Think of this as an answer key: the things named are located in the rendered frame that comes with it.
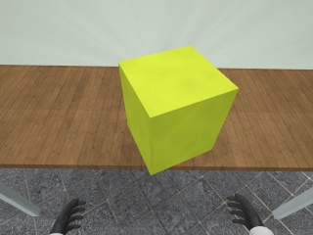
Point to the robot right hand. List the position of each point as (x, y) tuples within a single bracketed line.
[(251, 218)]

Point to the table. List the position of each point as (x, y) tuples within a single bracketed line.
[(73, 117)]

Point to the carton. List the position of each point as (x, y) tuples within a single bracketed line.
[(175, 102)]

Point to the robot left hand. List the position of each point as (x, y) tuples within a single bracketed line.
[(61, 225)]

